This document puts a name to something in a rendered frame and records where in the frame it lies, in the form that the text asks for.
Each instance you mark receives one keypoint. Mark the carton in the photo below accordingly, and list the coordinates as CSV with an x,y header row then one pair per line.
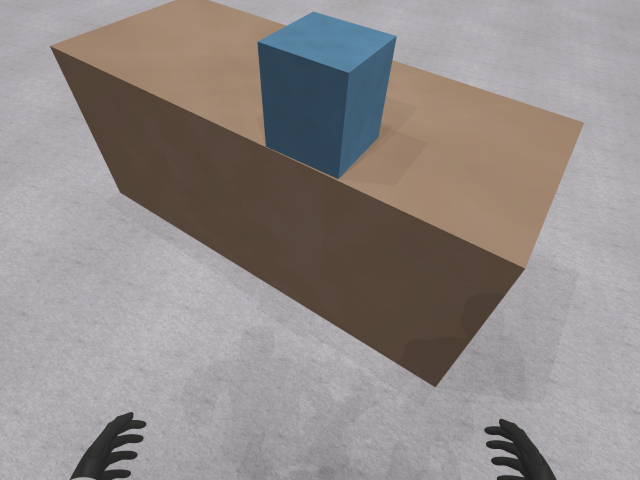
x,y
324,83

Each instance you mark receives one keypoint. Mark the robot left hand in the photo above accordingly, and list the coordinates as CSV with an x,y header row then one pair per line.
x,y
98,456

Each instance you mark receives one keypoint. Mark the robot right hand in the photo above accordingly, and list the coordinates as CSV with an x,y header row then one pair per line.
x,y
530,463

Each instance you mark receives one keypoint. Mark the pedestal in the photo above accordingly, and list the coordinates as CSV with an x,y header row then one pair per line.
x,y
409,251

